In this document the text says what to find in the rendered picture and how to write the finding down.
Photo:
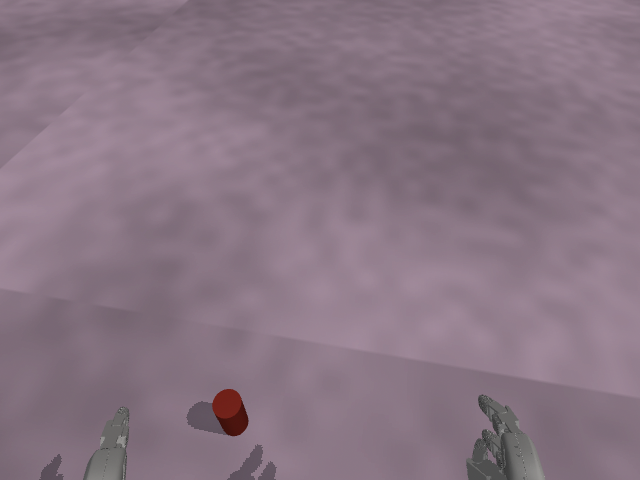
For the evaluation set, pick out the left robot hand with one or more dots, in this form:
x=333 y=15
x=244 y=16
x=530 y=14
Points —
x=109 y=463

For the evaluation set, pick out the can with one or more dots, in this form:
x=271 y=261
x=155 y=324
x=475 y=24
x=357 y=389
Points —
x=230 y=412

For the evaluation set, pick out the right robot hand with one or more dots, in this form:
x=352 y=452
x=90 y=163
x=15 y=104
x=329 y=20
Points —
x=515 y=452

